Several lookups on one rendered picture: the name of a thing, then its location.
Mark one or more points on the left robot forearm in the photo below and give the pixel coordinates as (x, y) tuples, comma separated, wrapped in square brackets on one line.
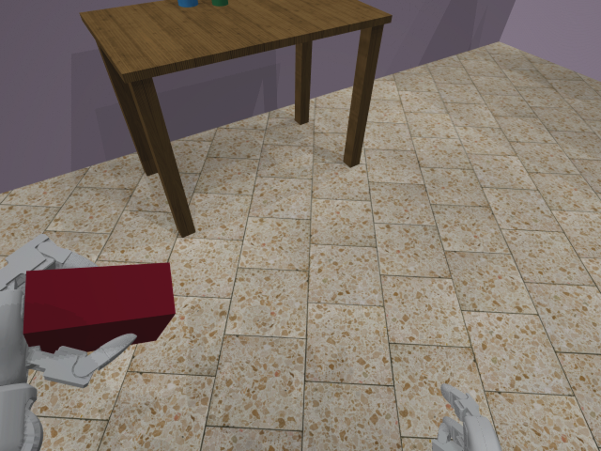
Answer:
[(20, 429)]

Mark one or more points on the table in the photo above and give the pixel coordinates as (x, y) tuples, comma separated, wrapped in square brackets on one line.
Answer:
[(142, 41)]

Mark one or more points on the sponge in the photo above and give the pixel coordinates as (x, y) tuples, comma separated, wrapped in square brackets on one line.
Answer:
[(84, 308)]

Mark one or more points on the left robot hand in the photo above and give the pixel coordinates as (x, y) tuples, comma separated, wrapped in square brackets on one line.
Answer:
[(67, 365)]

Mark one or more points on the right robot hand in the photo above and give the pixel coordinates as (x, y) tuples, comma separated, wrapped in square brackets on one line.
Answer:
[(476, 434)]

